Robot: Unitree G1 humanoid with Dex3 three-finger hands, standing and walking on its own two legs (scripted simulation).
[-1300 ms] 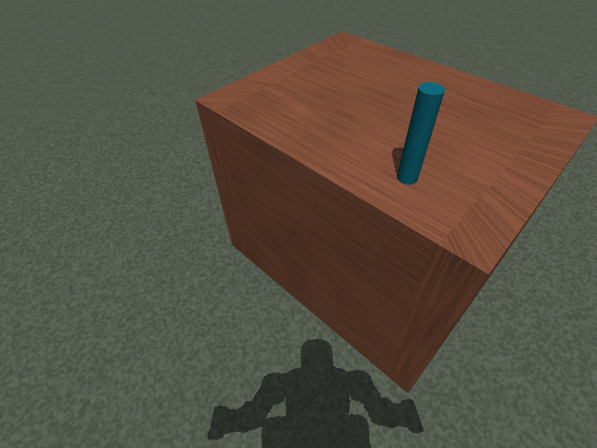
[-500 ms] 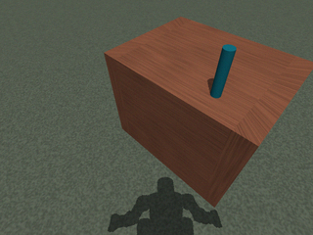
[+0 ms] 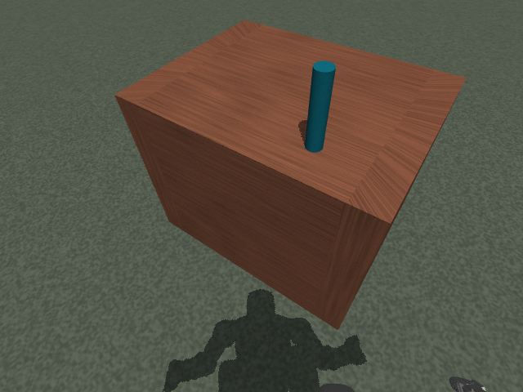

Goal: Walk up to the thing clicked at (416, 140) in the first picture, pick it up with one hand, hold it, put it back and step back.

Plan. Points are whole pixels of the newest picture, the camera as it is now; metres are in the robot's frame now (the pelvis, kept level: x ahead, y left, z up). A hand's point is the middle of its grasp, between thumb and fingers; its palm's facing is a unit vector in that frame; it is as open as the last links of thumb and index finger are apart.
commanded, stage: walk up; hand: left
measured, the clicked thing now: (318, 111) +0.69 -0.13 +0.03
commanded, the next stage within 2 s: none
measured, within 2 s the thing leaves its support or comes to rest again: neither
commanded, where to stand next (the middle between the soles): +0.22 -0.05 m, yaw -36 degrees
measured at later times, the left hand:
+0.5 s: hand (156, 349) +0.23 +0.21 -0.14, palm faces -0.30 -0.85 -0.43, open 7.4 cm
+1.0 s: hand (198, 268) +0.40 +0.16 -0.16, palm faces -0.52 -0.73 -0.44, open 7.4 cm
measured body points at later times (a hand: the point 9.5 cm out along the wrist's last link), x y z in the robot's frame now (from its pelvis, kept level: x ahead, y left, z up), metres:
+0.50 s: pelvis +0.14 -0.04 -0.02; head +0.17 -0.07 +0.43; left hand +0.25 +0.26 -0.12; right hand +0.15 -0.38 -0.13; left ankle +0.27 +0.08 -0.71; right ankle +0.10 -0.19 -0.74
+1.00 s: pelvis +0.15 -0.02 -0.04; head +0.20 -0.06 +0.40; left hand +0.43 +0.20 -0.13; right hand +0.05 -0.35 -0.15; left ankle +0.28 +0.08 -0.74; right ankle +0.10 -0.11 -0.74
